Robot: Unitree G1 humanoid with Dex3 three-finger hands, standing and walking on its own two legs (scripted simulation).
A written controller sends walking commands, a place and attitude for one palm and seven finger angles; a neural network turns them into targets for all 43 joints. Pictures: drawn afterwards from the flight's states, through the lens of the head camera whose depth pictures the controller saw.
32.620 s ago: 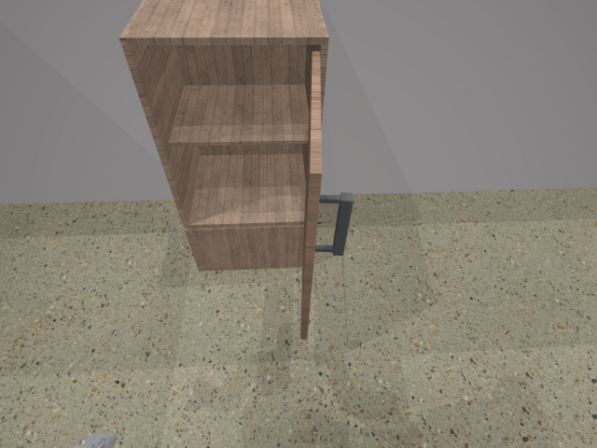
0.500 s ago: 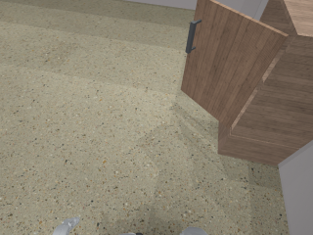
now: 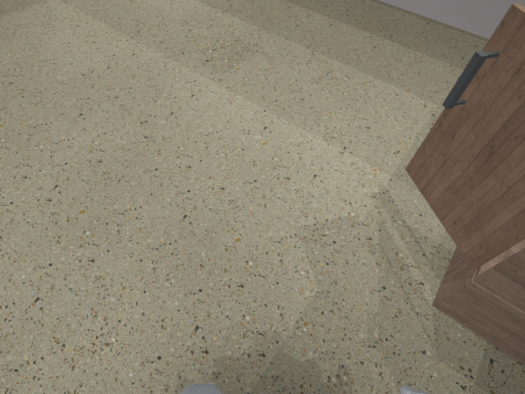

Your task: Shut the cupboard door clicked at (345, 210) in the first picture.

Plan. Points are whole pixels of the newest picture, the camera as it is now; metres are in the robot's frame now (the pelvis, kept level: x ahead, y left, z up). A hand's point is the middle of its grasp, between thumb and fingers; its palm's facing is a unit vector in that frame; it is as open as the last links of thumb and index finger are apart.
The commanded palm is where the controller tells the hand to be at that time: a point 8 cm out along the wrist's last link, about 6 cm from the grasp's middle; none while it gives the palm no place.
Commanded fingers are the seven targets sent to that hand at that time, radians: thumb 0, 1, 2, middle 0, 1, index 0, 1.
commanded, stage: walk to a spot facing it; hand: left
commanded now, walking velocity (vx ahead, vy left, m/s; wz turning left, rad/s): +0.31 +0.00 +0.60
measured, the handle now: (470, 80) +0.85 -0.50 -0.03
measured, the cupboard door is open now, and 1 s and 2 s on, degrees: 52 52 52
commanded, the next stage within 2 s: turn to face it in 1.10 s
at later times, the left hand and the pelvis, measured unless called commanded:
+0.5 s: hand out of the picture +0.11 +0.16 -0.14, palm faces +0.34 -0.92 -0.21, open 7.4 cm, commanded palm none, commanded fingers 0.00 0.90 0.90 -0.20 -0.30 -0.20 -0.30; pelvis +0.13 -0.03 +0.02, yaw +20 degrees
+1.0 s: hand (95, 313) +0.24 +0.31 -0.14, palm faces +0.52 -0.83 -0.19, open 7.4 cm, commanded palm none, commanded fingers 0.00 0.90 0.90 -0.20 -0.30 -0.20 -0.30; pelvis +0.28 +0.11 +0.03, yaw +31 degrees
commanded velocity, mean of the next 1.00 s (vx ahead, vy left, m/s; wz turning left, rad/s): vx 0.34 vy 0.00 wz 0.43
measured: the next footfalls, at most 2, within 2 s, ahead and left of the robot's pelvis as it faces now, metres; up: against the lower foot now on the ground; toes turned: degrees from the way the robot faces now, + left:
right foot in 0.28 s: +0.17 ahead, -0.14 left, +0.00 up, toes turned +5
left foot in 0.72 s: +0.27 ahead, +0.17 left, +0.00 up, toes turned +36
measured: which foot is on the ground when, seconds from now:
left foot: down 0.00-0.28, up 0.30-0.70, down 0.72-1.00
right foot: up 0.00-0.26, down 0.28-0.72, up 0.74-1.00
